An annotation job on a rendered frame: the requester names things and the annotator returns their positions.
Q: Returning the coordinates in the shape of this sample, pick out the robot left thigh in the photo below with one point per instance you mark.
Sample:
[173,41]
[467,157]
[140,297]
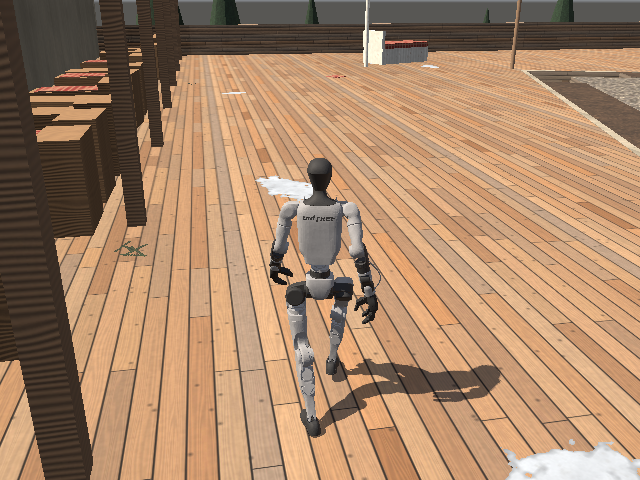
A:
[296,310]

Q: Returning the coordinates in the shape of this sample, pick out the left robot hand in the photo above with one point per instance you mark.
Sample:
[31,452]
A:
[282,270]

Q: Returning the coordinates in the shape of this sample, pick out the right robot forearm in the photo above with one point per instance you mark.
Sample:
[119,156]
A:
[364,274]

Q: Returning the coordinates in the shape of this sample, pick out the left robot upper arm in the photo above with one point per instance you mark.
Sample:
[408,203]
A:
[288,212]

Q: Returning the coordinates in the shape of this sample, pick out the humanoid robot head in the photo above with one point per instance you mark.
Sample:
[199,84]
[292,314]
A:
[320,172]

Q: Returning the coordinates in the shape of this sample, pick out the right robot hand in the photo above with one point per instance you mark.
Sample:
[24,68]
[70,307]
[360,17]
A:
[372,308]

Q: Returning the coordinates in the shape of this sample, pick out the right robot upper arm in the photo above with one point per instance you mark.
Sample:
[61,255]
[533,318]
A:
[354,224]

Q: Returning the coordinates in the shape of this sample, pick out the left robot forearm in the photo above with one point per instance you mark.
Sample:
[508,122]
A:
[275,259]

